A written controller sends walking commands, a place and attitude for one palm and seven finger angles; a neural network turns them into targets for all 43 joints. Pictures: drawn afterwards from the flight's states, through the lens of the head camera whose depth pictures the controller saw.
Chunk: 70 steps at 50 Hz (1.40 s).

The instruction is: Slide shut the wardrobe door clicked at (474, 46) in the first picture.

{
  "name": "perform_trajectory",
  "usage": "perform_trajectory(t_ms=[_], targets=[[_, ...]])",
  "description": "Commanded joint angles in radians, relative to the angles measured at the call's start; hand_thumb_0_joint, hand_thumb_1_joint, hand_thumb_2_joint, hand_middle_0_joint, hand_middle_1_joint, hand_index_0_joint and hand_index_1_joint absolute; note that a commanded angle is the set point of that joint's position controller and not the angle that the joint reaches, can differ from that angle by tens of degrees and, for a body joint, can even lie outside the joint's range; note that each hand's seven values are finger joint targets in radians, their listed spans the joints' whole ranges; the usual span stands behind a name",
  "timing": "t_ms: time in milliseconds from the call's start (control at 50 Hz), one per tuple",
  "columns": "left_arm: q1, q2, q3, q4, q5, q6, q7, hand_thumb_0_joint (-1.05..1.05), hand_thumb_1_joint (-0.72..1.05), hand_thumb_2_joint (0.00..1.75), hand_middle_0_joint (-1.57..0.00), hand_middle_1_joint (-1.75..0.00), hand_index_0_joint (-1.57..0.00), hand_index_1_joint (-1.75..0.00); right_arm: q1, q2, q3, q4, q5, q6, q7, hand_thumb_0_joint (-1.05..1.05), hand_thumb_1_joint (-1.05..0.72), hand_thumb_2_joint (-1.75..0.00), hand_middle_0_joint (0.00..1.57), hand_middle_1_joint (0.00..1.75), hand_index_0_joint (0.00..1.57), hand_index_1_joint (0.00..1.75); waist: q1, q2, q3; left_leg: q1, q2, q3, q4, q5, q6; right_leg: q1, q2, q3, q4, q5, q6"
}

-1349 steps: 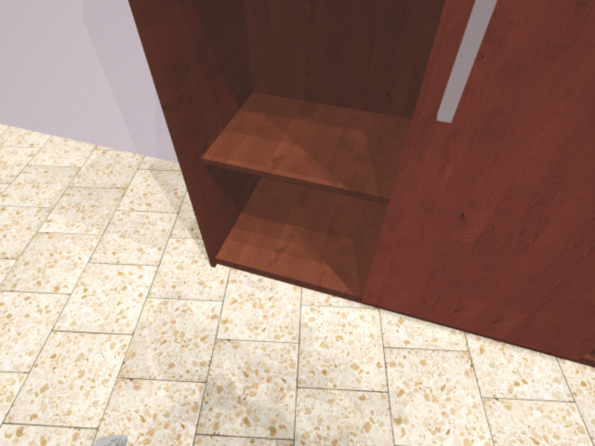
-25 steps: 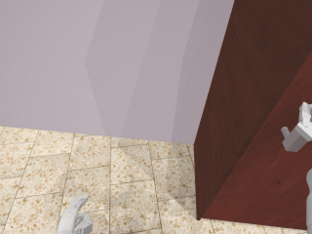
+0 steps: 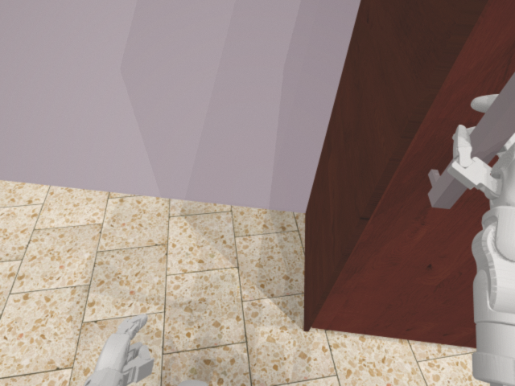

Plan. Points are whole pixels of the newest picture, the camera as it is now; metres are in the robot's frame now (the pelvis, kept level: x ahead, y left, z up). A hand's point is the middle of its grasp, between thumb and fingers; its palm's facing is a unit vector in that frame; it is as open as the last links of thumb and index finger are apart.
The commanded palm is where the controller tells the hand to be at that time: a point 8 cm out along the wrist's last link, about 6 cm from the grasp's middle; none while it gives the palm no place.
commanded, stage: stop walking and hold the door there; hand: right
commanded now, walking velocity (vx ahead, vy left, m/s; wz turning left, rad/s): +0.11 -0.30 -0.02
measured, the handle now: (479, 129) +0.40 -0.23 +0.24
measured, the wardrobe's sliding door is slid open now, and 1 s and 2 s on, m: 0.00 0.00 0.00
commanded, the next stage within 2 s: loosen the grip on the handle in 1.44 s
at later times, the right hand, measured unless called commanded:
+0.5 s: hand (465, 158) +0.37 -0.21 +0.22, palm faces +0.21 +0.97 -0.15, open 6.6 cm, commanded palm +0.33 -0.27 +0.22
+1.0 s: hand (463, 158) +0.37 -0.21 +0.22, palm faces +0.31 +0.93 -0.21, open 6.7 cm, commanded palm +0.33 -0.26 +0.22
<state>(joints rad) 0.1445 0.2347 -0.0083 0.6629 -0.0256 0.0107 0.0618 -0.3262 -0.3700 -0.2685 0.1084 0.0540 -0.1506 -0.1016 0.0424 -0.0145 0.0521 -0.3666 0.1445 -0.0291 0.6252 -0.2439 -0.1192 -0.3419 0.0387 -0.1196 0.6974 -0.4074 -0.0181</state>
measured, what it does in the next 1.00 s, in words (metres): steps on the spot: left foot, then left foot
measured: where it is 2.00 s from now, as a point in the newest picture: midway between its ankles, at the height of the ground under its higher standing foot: outside the picture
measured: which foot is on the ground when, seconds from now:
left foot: down 0.00-0.02, up 0.04-0.30, down 0.32-0.54, up 0.56-0.90, down 0.92-1.00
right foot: down 0.00-1.00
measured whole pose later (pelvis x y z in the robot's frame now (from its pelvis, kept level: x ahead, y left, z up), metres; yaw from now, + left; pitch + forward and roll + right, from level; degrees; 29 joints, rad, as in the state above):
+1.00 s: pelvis -0.04 +0.01 +0.02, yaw +7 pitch -1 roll +1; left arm 0.18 0.20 -0.06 0.68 -0.01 -0.06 0.09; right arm -0.37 -0.44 -0.32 0.28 0.06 -0.12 -0.11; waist 0.02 -0.01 0.04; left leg -0.20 0.02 0.00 0.42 -0.19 -0.03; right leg -0.26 -0.02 -0.15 0.44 -0.17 -0.06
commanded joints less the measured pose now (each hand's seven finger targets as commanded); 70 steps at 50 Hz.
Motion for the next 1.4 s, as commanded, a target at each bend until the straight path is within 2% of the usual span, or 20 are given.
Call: perform_trajectory(t_ms=[0, 20, 40, 60, 80, 120, 220, 280, 320, 360, 440, 500, 540, 580, 640, 840, 920, 960, 1220, 1380], targets=[[-0.121, 0.121, 0.037, -0.15, -0.008, -0.049, 0.025, 0.0, 0.9, 0.9, -0.2, -0.3, -0.2, -0.3, -0.337, -0.232, -0.07, -0.225, -0.009, -0.062, -0.014, 0.0, -0.9, -0.9, 0.45, 1.4, 0.45, 1.4, -0.024, -0.226, -0.254, -0.12, -0.015, 0.101, 0.204, -0.094, 0.088, 0.275, -0.249, 0.204, -0.407, 0.203, -0.018], [-0.103, 0.114, 0.033, -0.179, -0.015, -0.05, 0.018, 0.0, 0.9, 0.9, -0.2, -0.3, -0.2, -0.3, -0.373, -0.221, -0.041, -0.273, -0.013, -0.077, -0.014, 0.0, -0.9, -0.9, 0.45, 1.4, 0.45, 1.4, -0.024, -0.376, -0.29, -0.137, -0.095, 0.096, 0.477, -0.366, 0.082, 0.218, -0.348, 0.347, -0.476, 0.175, -0.065], [-0.099, 0.084, 0.017, -0.177, -0.006, -0.064, 0.016, 0.0, 0.9, 0.9, -0.2, -0.3, -0.2, -0.3, -0.426, -0.189, -0.01, -0.298, -0.016, -0.088, -0.02, 0.0, -0.9, -0.9, 0.45, 1.4, 0.45, 1.4, -0.021, -0.251, -0.266, -0.187, -0.092, 0.035, 0.572, -0.362, 0.1, 0.225, -0.355, 0.406, -0.442, 0.258, -0.101], [-0.074, 0.11, 0.034, -0.146, -0.004, -0.076, 0.02, 0.0, 0.9, 0.9, -0.2, -0.3, -0.2, -0.3, -0.385, -0.212, -0.042, -0.255, -0.013, -0.087, -0.026, 0.0, -0.9, -0.9, 0.45, 1.4, 0.45, 1.4, -0.023, -0.093, -0.278, -0.221, -0.088, 0.037, 0.59, -0.312, 0.096, 0.296, -0.333, 0.345, -0.379, 0.398, -0.105], [-0.061, 0.132, 0.045, -0.132, -0.002, -0.082, 0.023, 0.0, 0.9, 0.9, -0.2, -0.3, -0.2, -0.3, -0.345, -0.271, -0.096, -0.237, -0.013, -0.084, -0.033, 0.0, -0.9, -0.9, 0.45, 1.4, 0.45, 1.4, -0.031, -0.036, -0.296, -0.232, -0.079, 0.063, 0.553, -0.311, 0.085, 0.36, -0.308, 0.277, -0.331, 0.569, -0.121], [-0.064, 0.118, 0.034, -0.13, -0.003, -0.091, 0.023, 0.0, 0.9, 0.9, -0.2, -0.3, -0.2, -0.3, -0.348, -0.237, -0.059, -0.278, -0.008, -0.077, -0.025, 0.0, -0.9, -0.9, 0.45, 1.4, 0.45, 1.4, -0.029, -0.045, -0.315, -0.189, -0.074, 0.106, 0.387, -0.293, 0.08, 0.437, -0.294, 0.229, -0.287, 0.761, -0.143], [-0.084, 0.1, -0.002, -0.149, 0.011, -0.103, 0.025, 0.0, 0.9, 0.9, -0.2, -0.3, -0.2, -0.3, -0.356, -0.269, -0.079, -0.268, 0.0, -0.045, -0.023, 0.0, -0.9, -0.9, 0.45, 1.4, 0.45, 1.4, -0.047, -0.116, -0.304, 0.056, -0.102, 0.108, -0.006, -0.158, 0.108, 0.365, -0.305, 0.21, -0.344, 0.623, -0.064], [-0.088, 0.108, -0.001, -0.158, 0.021, -0.103, 0.025, 0.0, 0.9, 0.9, -0.2, -0.3, -0.2, -0.3, -0.378, -0.268, -0.076, -0.264, 0.001, -0.049, -0.021, 0.0, -0.9, -0.9, 0.45, 1.4, 0.45, 1.4, -0.051, -0.104, -0.331, 0.239, -0.083, 0.042, -0.222, 0.04, 0.155, 0.286, -0.259, 0.186, -0.299, 0.526, 0.038], [-0.089, 0.104, 0.008, -0.164, 0.018, -0.089, 0.03, 0.0, 0.9, 0.9, -0.2, -0.3, -0.2, -0.3, -0.383, -0.285, -0.109, -0.209, 0.006, -0.043, -0.023, 0.0, -0.9, -0.9, 0.45, 1.4, 0.45, 1.4, -0.036, 0.069, -0.313, 0.232, 0.04, -0.143, -0.24, 0.118, 0.209, 0.189, -0.178, 0.152, -0.24, 0.28, 0.061], [-0.064, 0.101, 0.016, -0.164, 0.006, -0.084, 0.029, 0.0, 0.9, 0.9, -0.2, -0.3, -0.2, -0.3, -0.385, -0.252, -0.082, -0.18, 0.01, -0.038, -0.025, 0.0, -0.9, -0.9, 0.45, 1.4, 0.45, 1.4, -0.039, 0.176, -0.294, 0.202, 0.145, -0.267, -0.314, 0.11, 0.248, 0.131, -0.111, 0.124, -0.13, 0.123, 0.021], [-0.058, 0.101, 0.005, -0.151, -0.001, -0.084, 0.035, 0.0, 0.9, 0.9, -0.2, -0.3, -0.2, -0.3, -0.381, -0.269, -0.101, -0.173, 0.0, -0.039, -0.027, 0.0, -0.9, -0.9, 0.45, 1.4, 0.45, 1.4, -0.042, 0.07, -0.329, 0.253, 0.098, -0.135, -0.229, 0.18, 0.21, 0.146, -0.103, 0.15, -0.241, 0.217, 0.001], [-0.085, 0.124, 0.008, -0.155, 0.001, -0.082, 0.033, 0.0, 0.9, 0.9, -0.2, -0.3, -0.2, -0.3, -0.377, -0.226, -0.058, -0.164, 0.005, -0.048, -0.02, 0.0, -0.9, -0.9, 0.45, 1.4, 0.45, 1.4, -0.045, -0.134, -0.313, 0.09, -0.071, -0.006, -0.14, -0.069, 0.135, 0.291, -0.27, 0.343, -0.414, 0.218, -0.022], [-0.082, 0.118, 0.004, -0.152, 0.013, -0.094, 0.04, 0.0, 0.9, 0.9, -0.2, -0.3, -0.2, -0.3, -0.405, -0.214, -0.033, -0.163, 0.004, -0.055, -0.026, 0.0, -0.9, -0.9, 0.45, 1.4, 0.45, 1.4, -0.047, -0.141, -0.263, 0.003, -0.122, -0.009, 0.004, -0.198, 0.137, 0.325, -0.356, 0.477, -0.561, 0.134, 0.007], [-0.054, 0.124, 0.011, -0.144, 0.019, -0.111, 0.042, 0.0, 0.9, 0.9, -0.2, -0.3, -0.2, -0.3, -0.4, -0.233, -0.029, -0.186, -0.003, -0.059, -0.027, 0.0, -0.9, -0.9, 0.45, 1.4, 0.45, 1.4, -0.046, -0.116, -0.278, -0.048, -0.124, -0.024, 0.041, -0.177, 0.137, 0.433, -0.35, 0.412, -0.517, 0.347, 0.048], [-0.045, 0.121, 0.012, -0.141, 0.014, -0.117, 0.035, 0.0, 0.9, 0.9, -0.2, -0.3, -0.2, -0.3, -0.389, -0.191, 0.013, -0.198, -0.008, -0.048, -0.014, 0.0, -0.9, -0.9, 0.45, 1.4, 0.45, 1.4, -0.042, -0.096, -0.31, -0.018, -0.126, 0.001, -0.017, -0.116, 0.12, 0.5, -0.311, 0.284, -0.442, 0.566, 0.024], [-0.051, 0.132, 0.01, -0.12, 0.015, -0.12, 0.048, 0.0, 0.9, 0.9, -0.2, -0.3, -0.2, -0.3, -0.405, -0.289, -0.07, -0.119, -0.015, -0.048, -0.019, 0.0, -0.9, -0.9, 0.45, 1.4, 0.45, 1.4, -0.04, -0.137, -0.283, 0.187, -0.12, 0.042, -0.213, -0.009, 0.118, 0.263, -0.254, 0.185, -0.438, 0.213, -0.01], [-0.058, 0.132, 0.012, -0.111, 0.013, -0.116, 0.048, 0.0, 0.9, 0.9, -0.2, -0.3, -0.2, -0.3, -0.399, -0.358, -0.133, -0.077, -0.012, -0.059, -0.019, 0.0, -0.9, -0.9, 0.45, 1.4, 0.45, 1.4, -0.032, -0.132, -0.282, 0.175, -0.065, -0.011, -0.252, 0.107, 0.138, 0.245, -0.206, 0.167, -0.366, 0.262, 0.005], [-0.039, 0.136, 0.03, -0.11, -0.002, -0.104, 0.046, 0.0, 0.9, 0.9, -0.2, -0.3, -0.2, -0.3, -0.373, -0.37, -0.162, -0.014, -0.011, -0.059, -0.021, 0.0, -0.9, -0.9, 0.45, 1.4, 0.45, 1.4, -0.039, 0.009, -0.293, 0.173, -0.065, -0.023, -0.27, 0.063, 0.129, 0.214, -0.193, 0.144, -0.324, 0.18, 0.001], [-0.01, 0.16, 0.046, -0.103, -0.025, -0.078, 0.058, 0.0, 0.9, 0.9, -0.2, -0.3, -0.2, -0.3, -0.305, -0.454, -0.228, 0.091, -0.005, -0.032, -0.017, 0.0, -0.9, -0.9, 0.45, 1.4, 0.45, 1.4, -0.036, 0.019, -0.291, 0.179, -0.024, -0.066, -0.27, 0.344, 0.123, 0.21, -0.148, 0.098, -0.197, 0.398, -0.002], [0.0, 0.167, 0.045, -0.104, -0.024, -0.073, 0.055, 0.0, 0.9, 0.9, -0.2, -0.3, -0.2, -0.3, -0.288, -0.468, -0.237, 0.117, -0.006, -0.027, -0.018, 0.0, -0.9, -0.9, 0.45, 1.4, 0.45, 1.4, -0.039, 0.007, -0.269, 0.166, -0.035, -0.055, -0.287, 0.257, 0.116, 0.208, -0.148, 0.101, -0.218, 0.377, -0.005]])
